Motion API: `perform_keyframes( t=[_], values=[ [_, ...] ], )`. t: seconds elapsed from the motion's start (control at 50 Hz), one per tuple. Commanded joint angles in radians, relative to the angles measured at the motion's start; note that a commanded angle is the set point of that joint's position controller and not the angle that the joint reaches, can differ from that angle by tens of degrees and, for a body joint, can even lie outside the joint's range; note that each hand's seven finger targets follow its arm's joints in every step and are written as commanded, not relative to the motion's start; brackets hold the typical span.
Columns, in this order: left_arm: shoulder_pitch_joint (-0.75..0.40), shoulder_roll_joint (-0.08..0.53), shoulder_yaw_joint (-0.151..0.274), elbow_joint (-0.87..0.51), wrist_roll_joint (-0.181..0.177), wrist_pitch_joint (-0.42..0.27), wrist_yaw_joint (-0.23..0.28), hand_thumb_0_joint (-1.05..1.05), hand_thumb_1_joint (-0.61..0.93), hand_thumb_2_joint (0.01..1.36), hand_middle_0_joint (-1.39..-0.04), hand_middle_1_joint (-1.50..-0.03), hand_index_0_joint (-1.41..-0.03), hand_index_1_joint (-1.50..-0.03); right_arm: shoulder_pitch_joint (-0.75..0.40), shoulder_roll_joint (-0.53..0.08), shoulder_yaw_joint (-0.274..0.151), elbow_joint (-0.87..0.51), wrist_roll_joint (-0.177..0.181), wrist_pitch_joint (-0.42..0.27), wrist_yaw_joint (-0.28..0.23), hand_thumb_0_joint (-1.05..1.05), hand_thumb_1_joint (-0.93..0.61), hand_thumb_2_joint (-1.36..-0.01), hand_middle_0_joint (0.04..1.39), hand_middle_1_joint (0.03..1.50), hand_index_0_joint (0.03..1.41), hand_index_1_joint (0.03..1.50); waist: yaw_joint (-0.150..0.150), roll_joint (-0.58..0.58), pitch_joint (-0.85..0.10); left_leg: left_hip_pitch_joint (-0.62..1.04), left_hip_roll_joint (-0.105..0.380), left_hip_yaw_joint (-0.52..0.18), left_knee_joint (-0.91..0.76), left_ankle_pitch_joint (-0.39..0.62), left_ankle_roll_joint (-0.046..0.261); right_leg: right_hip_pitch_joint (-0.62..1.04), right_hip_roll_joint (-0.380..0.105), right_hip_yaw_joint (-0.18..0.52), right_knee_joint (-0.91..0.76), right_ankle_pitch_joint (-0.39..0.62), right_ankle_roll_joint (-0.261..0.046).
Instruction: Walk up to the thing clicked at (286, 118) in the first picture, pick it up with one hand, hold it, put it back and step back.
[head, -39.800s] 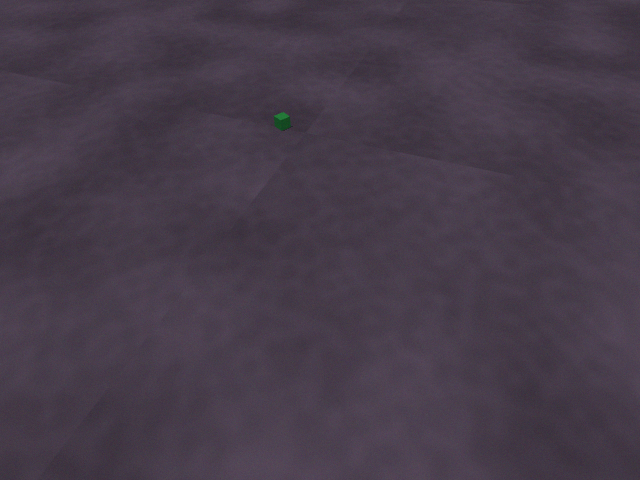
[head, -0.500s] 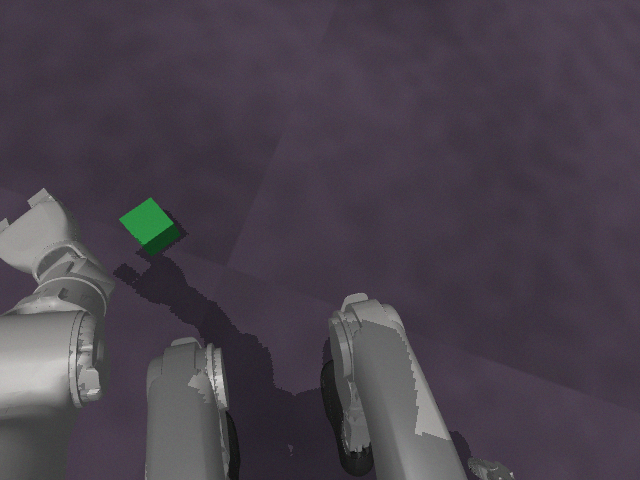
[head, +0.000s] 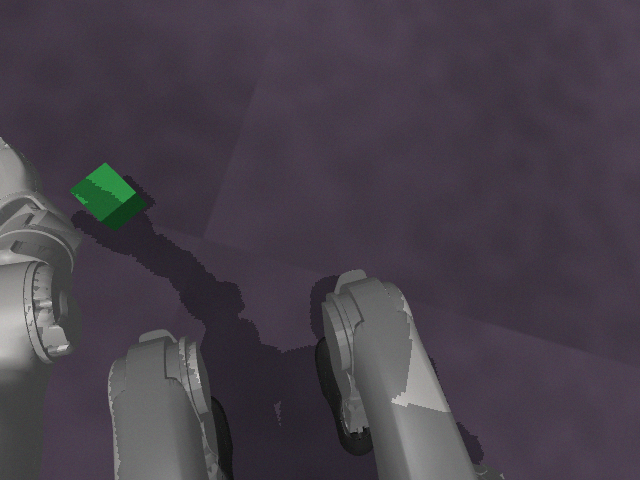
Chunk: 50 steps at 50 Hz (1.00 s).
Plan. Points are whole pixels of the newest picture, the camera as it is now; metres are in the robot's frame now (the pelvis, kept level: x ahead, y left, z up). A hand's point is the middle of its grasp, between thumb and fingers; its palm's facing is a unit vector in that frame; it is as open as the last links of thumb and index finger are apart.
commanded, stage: rise first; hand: left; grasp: from above
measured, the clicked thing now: (110, 198) +0.56 +0.19 -0.32
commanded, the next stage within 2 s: none
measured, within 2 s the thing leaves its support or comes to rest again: neither
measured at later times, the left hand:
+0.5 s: hand (50, 198) +0.53 +0.23 -0.19, palm faces -0.30 -0.27 -0.91, open 12.3 cm
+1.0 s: hand (58, 193) +0.54 +0.22 -0.20, palm faces -0.30 -0.27 -0.92, open 12.5 cm
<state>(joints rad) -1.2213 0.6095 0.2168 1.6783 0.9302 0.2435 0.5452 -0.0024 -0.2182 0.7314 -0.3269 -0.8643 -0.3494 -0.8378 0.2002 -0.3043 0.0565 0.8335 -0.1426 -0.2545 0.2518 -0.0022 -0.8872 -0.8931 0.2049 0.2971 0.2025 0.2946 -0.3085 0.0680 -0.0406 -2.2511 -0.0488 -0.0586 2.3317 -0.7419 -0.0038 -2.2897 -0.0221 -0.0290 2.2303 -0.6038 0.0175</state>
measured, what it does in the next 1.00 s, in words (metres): stands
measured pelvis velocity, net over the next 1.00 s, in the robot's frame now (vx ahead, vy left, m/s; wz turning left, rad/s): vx -0.01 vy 0.00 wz -0.07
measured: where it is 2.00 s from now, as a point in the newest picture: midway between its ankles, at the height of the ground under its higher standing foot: (285, 447)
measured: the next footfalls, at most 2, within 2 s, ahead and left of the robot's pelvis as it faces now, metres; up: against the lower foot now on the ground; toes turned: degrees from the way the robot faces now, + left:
none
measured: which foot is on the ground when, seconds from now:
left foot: down 0.00-1.00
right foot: down 0.00-1.00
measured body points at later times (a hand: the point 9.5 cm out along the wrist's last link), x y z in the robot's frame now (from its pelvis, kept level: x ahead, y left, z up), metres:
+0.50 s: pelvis +0.00 +0.00 -0.02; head +0.27 +0.03 +0.33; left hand +0.54 +0.24 -0.14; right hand -0.05 -0.25 -0.11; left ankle +0.07 +0.12 -0.32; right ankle +0.11 -0.13 -0.32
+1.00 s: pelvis -0.01 +0.00 -0.02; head +0.28 +0.04 +0.32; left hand +0.55 +0.23 -0.15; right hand -0.05 -0.25 -0.10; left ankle +0.07 +0.12 -0.32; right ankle +0.11 -0.13 -0.32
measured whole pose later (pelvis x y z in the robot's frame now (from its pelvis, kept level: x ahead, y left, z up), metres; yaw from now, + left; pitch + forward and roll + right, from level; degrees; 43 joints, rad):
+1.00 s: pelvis -0.01 +0.00 -0.02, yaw -4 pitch +36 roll -8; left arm -1.33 0.76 0.20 1.73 0.97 0.26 0.56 0.00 -0.25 0.75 -0.34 -0.80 -0.34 -0.80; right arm 0.23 -0.35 0.15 0.79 -0.17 -0.25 0.31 0.00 -0.89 -0.89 0.20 0.30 0.20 0.29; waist -0.40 0.01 0.04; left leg -2.33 -0.04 -0.11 2.42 -0.73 0.00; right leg -2.34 -0.01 -0.08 2.27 -0.57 0.03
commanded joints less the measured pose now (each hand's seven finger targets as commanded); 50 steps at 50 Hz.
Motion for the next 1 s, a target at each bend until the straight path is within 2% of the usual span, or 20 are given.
perform_keyframes(
  t=[0.0,0.06,0.08,0.16,0.18,0.28,0.34,0.36,0.38,0.42,0.48,0.5,0.56,0.62,0.64,0.66,0.68,0.78,0.84,0.98],
  values=[
    [-0.375,0.236,-0.010,-0.099,0.016,-0.019,0.042,0.000,-0.210,0.701,-0.332,-0.857,-0.361,-0.825,0.292,-0.238,-0.052,0.020,-0.004,-0.007,0.008,0.000,-0.881,-0.891,0.201,0.300,0.201,0.300,-0.069,0.146,-0.718,0.329,-0.001,0.064,-0.207,0.232,0.045,0.544,0.023,-0.062,-0.220,0.178,-0.033],
    [-0.409,0.265,-0.009,-0.114,0.029,-0.026,0.047,0.000,-0.208,0.697,-0.327,-0.865,-0.360,-0.830,0.297,-0.243,-0.043,0.021,-0.009,-0.009,0.013,0.000,-0.881,-0.890,0.201,0.300,0.201,0.300,-0.076,0.168,-0.729,0.331,0.000,0.064,-0.193,0.225,0.043,0.544,0.027,-0.064,-0.208,0.174,-0.033],
    [-0.406,0.290,0.003,-0.091,0.035,-0.026,0.057,0.000,-0.222,0.710,-0.323,-0.861,-0.351,-0.830,0.291,-0.252,-0.043,0.026,-0.009,-0.011,0.013,0.000,-0.881,-0.890,0.201,0.300,0.201,0.300,-0.061,0.185,-0.731,0.324,-0.001,0.064,-0.198,0.214,0.040,0.530,0.028,-0.067,-0.203,0.160,-0.035],
    [-0.429,0.283,-0.011,-0.088,0.055,-0.023,0.064,0.000,-0.232,0.719,-0.329,-0.837,-0.350,-0.813,0.293,-0.260,-0.030,0.024,-0.016,-0.011,0.020,0.000,-0.880,-0.889,0.201,0.300,0.201,0.300,-0.093,0.218,-0.702,0.342,0.004,0.052,-0.185,0.212,0.036,0.491,0.031,-0.082,-0.186,0.165,-0.039],
    [-0.431,0.310,-0.001,-0.085,0.055,-0.020,0.068,0.000,-0.222,0.709,-0.333,-0.832,-0.356,-0.806,0.286,-0.271,-0.032,0.028,-0.015,-0.012,0.021,0.000,-0.879,-0.889,0.201,0.300,0.201,0.300,-0.081,0.230,-0.703,0.339,0.004,0.050,-0.186,0.205,0.036,0.470,0.030,-0.085,-0.183,0.157,-0.039],
    [-0.429,0.300,0.003,-0.061,0.056,0.001,0.087,0.000,-0.236,0.715,-0.324,-0.833,-0.345,-0.810,0.289,-0.286,-0.023,0.024,-0.017,-0.008,0.031,0.000,-0.881,-0.889,0.201,0.300,0.200,0.300,-0.087,0.277,-0.690,0.369,0.011,0.024,-0.207,0.215,0.023,0.429,0.030,-0.106,-0.154,0.169,-0.046],
    [-0.444,0.285,-0.010,-0.058,0.052,0.017,0.076,0.000,-0.253,0.732,-0.315,-0.835,-0.333,-0.815,0.300,-0.298,-0.021,0.025,-0.024,-0.006,0.040,0.000,-0.879,-0.889,0.201,0.300,0.200,0.300,-0.119,0.272,-0.655,0.377,0.017,0.006,-0.201,0.226,0.023,0.403,0.028,-0.117,-0.145,0.184,-0.044],
    [-0.441,0.293,-0.012,-0.072,0.049,0.019,0.074,0.000,-0.248,0.727,-0.311,-0.844,-0.332,-0.820,0.298,-0.297,-0.018,0.022,-0.020,-0.004,0.042,0.000,-0.878,-0.888,0.201,0.300,0.201,0.300,-0.107,0.285,-0.657,0.370,0.015,0.016,-0.200,0.236,0.024,0.421,0.034,-0.114,-0.151,0.189,-0.047],
    [-0.448,0.297,-0.011,-0.073,0.045,0.021,0.071,0.000,-0.243,0.723,-0.319,-0.838,-0.339,-0.815,0.306,-0.299,-0.013,0.024,-0.023,-0.003,0.044,0.000,-0.880,-0.889,0.201,0.300,0.201,0.300,-0.119,0.280,-0.660,0.366,0.016,0.012,-0.192,0.250,0.024,0.435,0.031,-0.114,-0.148,0.203,-0.044],
    [-0.441,0.324,-0.009,-0.085,0.047,0.020,0.062,0.000,-0.262,0.744,-0.312,-0.834,-0.326,-0.817,0.301,-0.310,-0.012,0.023,-0.018,-0.003,0.045,0.000,-0.878,-0.889,0.201,0.300,0.201,0.300,-0.105,0.281,-0.668,0.361,0.016,0.011,-0.191,0.249,0.025,0.433,0.034,-0.114,-0.145,0.200,-0.044],
    [-0.422,0.317,-0.025,-0.091,0.047,0.023,0.051,0.000,-0.253,0.732,-0.317,-0.835,-0.334,-0.816,0.298,-0.307,-0.004,0.016,-0.018,0.004,0.049,0.000,-0.880,-0.890,0.201,0.300,0.200,0.300,-0.105,0.290,-0.675,0.371,0.013,0.017,-0.183,0.265,0.026,0.454,0.040,-0.114,-0.144,0.216,-0.047],
    [-0.423,0.318,-0.023,-0.081,0.048,0.021,0.051,0.000,-0.333,0.812,-0.306,-0.792,-0.283,-0.814,0.301,-0.306,-0.003,0.014,-0.016,0.006,0.049,0.000,-0.883,-0.892,0.201,0.300,0.200,0.300,-0.105,0.283,-0.671,0.351,0.014,0.020,-0.181,0.258,0.028,0.464,0.043,-0.114,-0.143,0.211,-0.047],
    [-0.427,0.323,-0.016,-0.098,0.051,0.023,0.053,0.000,-0.286,0.760,-0.304,-0.832,-0.311,-0.822,0.318,-0.311,-0.001,0.008,-0.014,0.011,0.052,0.000,-0.879,-0.890,0.201,0.300,0.200,0.300,-0.103,0.298,-0.691,0.382,0.018,0.010,-0.183,0.286,0.022,0.459,0.042,-0.121,-0.136,0.238,-0.048],
    [-0.433,0.294,-0.035,-0.086,0.053,0.024,0.049,0.000,-0.277,0.752,-0.326,-0.809,-0.328,-0.804,0.321,-0.309,0.005,0.008,-0.023,0.013,0.059,0.000,-0.882,-0.891,0.201,0.300,0.200,0.300,-0.137,0.304,-0.633,0.378,0.020,0.002,-0.187,0.279,0.019,0.433,0.044,-0.131,-0.131,0.234,-0.049],
    [-0.426,0.303,-0.031,-0.078,0.054,0.028,0.051,0.000,-0.282,0.757,-0.311,-0.824,-0.316,-0.816,0.313,-0.317,0.002,0.004,-0.017,0.014,0.058,0.000,-0.881,-0.891,0.201,0.300,0.200,0.300,-0.120,0.309,-0.633,0.379,0.020,-0.001,-0.190,0.265,0.019,0.414,0.045,-0.129,-0.133,0.218,-0.050],
    [-0.436,0.308,-0.029,-0.097,0.048,0.026,0.049,0.000,-0.275,0.751,-0.324,-0.807,-0.327,-0.802,0.312,-0.316,0.003,0.002,-0.020,0.015,0.057,0.000,-0.880,-0.891,0.201,0.300,0.200,0.300,-0.129,0.307,-0.638,0.379,0.021,-0.005,-0.191,0.260,0.019,0.417,0.043,-0.131,-0.134,0.213,-0.048],
    [-0.445,0.301,-0.037,-0.099,0.042,0.024,0.049,0.000,-0.289,0.762,-0.311,-0.822,-0.314,-0.816,0.309,-0.313,0.006,0.003,-0.018,0.015,0.056,0.000,-0.882,-0.891,0.201,0.300,0.200,0.300,-0.118,0.325,-0.645,0.383,0.020,0.000,-0.196,0.253,0.018,0.418,0.046,-0.130,-0.133,0.205,-0.052],
    [-0.449,0.312,-0.045,-0.071,0.053,0.016,0.046,0.000,-0.266,0.745,-0.336,-0.810,-0.340,-0.805,0.319,-0.316,0.017,0.002,-0.026,0.015,0.055,0.000,-0.883,-0.891,0.201,0.300,0.200,0.300,-0.149,0.265,-0.618,0.301,0.013,0.021,-0.166,0.231,0.032,0.472,0.048,-0.120,-0.154,0.197,-0.042],
    [-0.460,0.343,-0.039,-0.084,0.058,0.009,0.046,0.000,-0.260,0.744,-0.343,-0.791,-0.344,-0.789,0.315,-0.321,0.021,0.002,-0.026,0.011,0.054,0.000,-0.882,-0.891,0.201,0.300,0.200,0.300,-0.143,0.276,-0.628,0.313,0.014,0.017,-0.167,0.225,0.031,0.466,0.049,-0.124,-0.156,0.189,-0.042],
    [-0.475,0.340,-0.039,-0.098,0.067,0.027,0.065,0.000,-0.285,0.762,-0.330,-0.800,-0.327,-0.800,0.299,-0.327,0.026,-0.015,-0.023,0.018,0.057,0.000,-0.883,-0.892,0.201,0.300,0.200,0.300,-0.139,0.342,-0.660,0.392,0.024,0.001,-0.184,0.257,0.018,0.441,0.049,-0.137,-0.137,0.217,-0.049]
  ],
)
